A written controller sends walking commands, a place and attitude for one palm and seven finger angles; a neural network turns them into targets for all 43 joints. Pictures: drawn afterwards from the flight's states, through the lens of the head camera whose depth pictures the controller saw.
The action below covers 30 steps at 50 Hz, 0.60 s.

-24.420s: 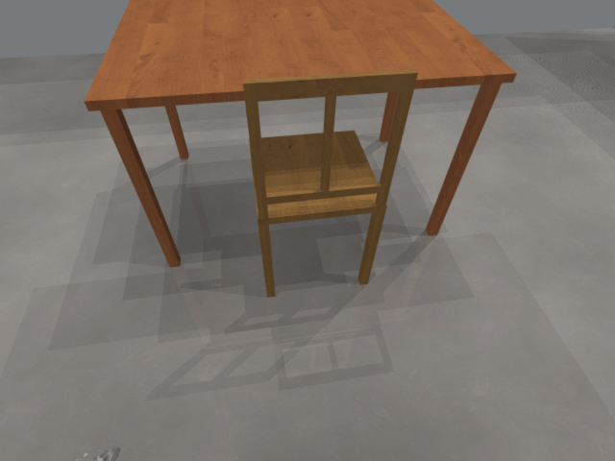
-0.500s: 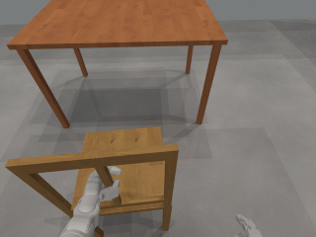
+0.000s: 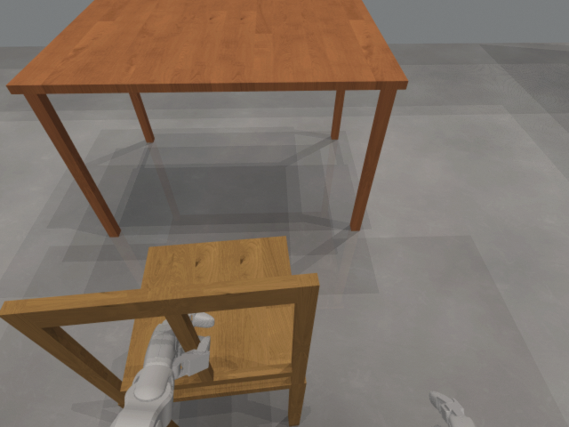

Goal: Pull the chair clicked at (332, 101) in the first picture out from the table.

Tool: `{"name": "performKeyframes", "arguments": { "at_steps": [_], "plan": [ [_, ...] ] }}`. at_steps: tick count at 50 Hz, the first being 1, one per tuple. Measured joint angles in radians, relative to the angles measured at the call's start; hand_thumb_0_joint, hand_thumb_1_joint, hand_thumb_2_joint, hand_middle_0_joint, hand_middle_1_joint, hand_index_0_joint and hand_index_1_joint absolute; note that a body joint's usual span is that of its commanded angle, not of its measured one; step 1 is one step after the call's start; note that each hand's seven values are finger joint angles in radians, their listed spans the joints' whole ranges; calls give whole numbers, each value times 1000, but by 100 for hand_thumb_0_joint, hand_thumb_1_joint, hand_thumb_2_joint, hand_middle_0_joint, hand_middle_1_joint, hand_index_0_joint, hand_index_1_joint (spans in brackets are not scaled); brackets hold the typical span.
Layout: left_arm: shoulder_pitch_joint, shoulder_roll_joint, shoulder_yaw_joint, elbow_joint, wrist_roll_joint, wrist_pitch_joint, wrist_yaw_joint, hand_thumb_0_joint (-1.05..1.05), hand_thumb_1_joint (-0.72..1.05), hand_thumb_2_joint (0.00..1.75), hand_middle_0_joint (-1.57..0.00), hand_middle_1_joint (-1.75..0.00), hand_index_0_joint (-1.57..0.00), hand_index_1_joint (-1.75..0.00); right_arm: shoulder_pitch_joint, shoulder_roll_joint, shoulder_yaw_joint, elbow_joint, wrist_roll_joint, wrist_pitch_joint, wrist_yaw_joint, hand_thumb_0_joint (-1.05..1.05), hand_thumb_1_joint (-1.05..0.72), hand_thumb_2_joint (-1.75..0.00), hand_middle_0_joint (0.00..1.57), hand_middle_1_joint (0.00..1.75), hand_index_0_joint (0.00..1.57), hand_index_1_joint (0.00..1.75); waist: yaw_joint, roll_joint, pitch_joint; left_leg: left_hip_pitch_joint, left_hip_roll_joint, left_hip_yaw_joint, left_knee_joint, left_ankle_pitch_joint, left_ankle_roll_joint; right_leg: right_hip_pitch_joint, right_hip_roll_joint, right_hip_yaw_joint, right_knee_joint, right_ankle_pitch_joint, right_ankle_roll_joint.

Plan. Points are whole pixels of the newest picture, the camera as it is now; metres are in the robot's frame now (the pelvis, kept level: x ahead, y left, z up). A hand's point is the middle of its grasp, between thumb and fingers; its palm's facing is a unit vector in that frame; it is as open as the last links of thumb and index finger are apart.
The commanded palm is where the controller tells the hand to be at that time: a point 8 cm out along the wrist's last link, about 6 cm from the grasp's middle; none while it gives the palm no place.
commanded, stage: open the thumb and straighten the fingers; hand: left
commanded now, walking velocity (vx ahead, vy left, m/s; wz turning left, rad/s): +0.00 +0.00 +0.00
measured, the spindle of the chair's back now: (194, 349) +0.26 +0.16 -0.10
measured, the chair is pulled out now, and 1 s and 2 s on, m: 0.59 0.59 0.59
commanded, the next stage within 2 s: draw the fingers out of the gap in 0.74 s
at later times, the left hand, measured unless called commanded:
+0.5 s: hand (195, 352) +0.25 +0.15 -0.07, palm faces +0.04 -0.99 -0.14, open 14.2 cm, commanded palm +0.22 +0.20 -0.05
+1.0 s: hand (184, 377) +0.21 +0.16 -0.08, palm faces +0.06 -0.98 -0.17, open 17.5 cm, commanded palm +0.18 +0.21 -0.05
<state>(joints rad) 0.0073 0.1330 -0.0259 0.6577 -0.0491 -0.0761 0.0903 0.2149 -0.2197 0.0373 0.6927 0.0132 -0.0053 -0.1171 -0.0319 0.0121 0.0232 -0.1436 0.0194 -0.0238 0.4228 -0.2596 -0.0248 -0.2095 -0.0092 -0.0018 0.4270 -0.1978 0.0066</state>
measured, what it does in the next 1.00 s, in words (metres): stands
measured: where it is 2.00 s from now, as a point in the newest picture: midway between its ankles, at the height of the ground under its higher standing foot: outside the picture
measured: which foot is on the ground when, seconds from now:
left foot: down 0.00-1.00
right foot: down 0.00-1.00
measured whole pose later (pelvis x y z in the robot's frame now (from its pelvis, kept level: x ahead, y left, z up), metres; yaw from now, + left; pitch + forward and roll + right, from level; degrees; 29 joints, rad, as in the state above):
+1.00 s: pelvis +0.01 +0.00 -0.05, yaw +3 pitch +11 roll +0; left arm 0.35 0.18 -0.02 0.00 -0.07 0.24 0.03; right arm 0.27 -0.25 0.02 0.52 0.04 -0.15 -0.10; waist -0.03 0.05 -0.14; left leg -0.59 -0.01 -0.07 0.88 -0.47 -0.02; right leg -0.63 -0.04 -0.04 0.86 -0.42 0.01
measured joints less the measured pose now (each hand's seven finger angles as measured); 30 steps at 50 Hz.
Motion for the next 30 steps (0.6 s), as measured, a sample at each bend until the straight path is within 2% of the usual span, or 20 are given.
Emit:
{"name": "performKeyframes", "arguments": {
  "at_steps": [4, 8, 13, 17, 23, 30],
  "plan": [
    [20, 6, 11, -43, -20, 21, -14, 6, 65, 79, -29, -124, -49, -145, 15, 0, -6, -11, 30, -8, 38, 1, -90, -90, 20, 29, 21, 30, -17, -4, -39, -69, -6, -7, 43, -12, 1, -66, -6, -6, 44, -16, 1],
    [51, 22, 21, -146, -31, 49, -48, 4, 54, 73, -33, -129, -49, -145, 25, -11, -20, -43, 39, -43, 68, 1, -90, -90, 20, 30, 21, 30, -20, -1, -65, -166, -10, -7, 135, -51, 4, -163, -9, -5, 132, -52, 1],
    [68, 24, 28, -240, -38, 99, -66, 2, 20, 57, -37, -132, -49, -144, 22, -29, -28, -76, 38, -77, 73, 1, -90, -90, 20, 29, 21, 30, -16, 12, -89, -266, -16, -4, 234, -94, 8, -262, -14, 0, 228, -91, 6],
    [85, 27, 27, -314, -35, 160, -61, 1, -12, 41, -39, -127, -46, -135, 21, -35, -29, -97, 35, -97, 62, 1, -90, -90, 20, 29, 21, 30, -10, 24, -105, -313, -21, -6, 286, -119, 11, -307, -18, -1, 278, -116, 9],
    [115, 21, 8, -389, -36, 232, -53, 0, -40, 27, -34, -103, -36, -106, 21, -37, -21, -121, 32, -124, 50, 1, -90, -90, 20, 29, 20, 30, 0, 40, -128, -364, -28, -18, 348, -150, 13, -352, -26, -12, 336, -151, 12],
    [157, 9, -5, -468, -26, 274, -50, -1, -51, 22, -20, -59, -21, -61, 28, -29, -7, -143, 25, -137, 42, 1, -90, -90, 20, 29, 21, 30, 8, 42, -146, -397, -32, -25, 393, -178, 12, -383, -30, -19, 383, -182, 11]
  ]
}}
